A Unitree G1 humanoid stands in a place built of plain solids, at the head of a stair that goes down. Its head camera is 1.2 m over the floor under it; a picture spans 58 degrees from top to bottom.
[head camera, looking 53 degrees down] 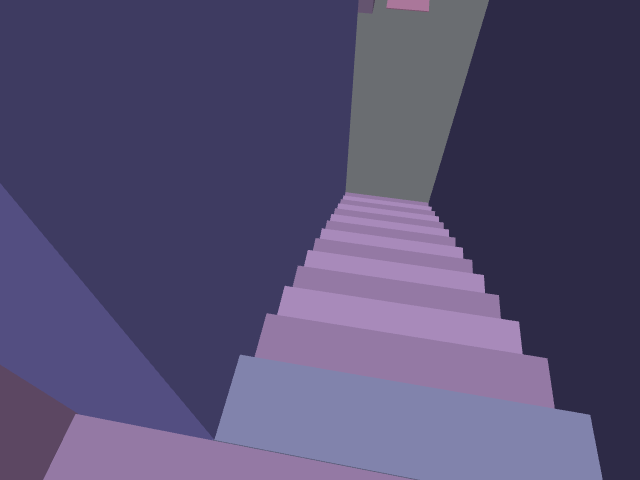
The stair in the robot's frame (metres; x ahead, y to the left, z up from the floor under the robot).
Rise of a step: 0.19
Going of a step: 0.24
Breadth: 0.98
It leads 10 degrees to the right of straight ahead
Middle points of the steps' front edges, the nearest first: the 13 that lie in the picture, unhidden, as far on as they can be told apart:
0.41 -0.24 0.00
0.64 -0.29 -0.19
0.87 -0.33 -0.39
1.10 -0.37 -0.58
1.34 -0.41 -0.78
1.57 -0.45 -0.97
1.80 -0.49 -1.16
2.03 -0.53 -1.36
2.27 -0.57 -1.55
2.50 -0.61 -1.75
2.73 -0.65 -1.94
2.96 -0.69 -2.13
3.20 -0.74 -2.33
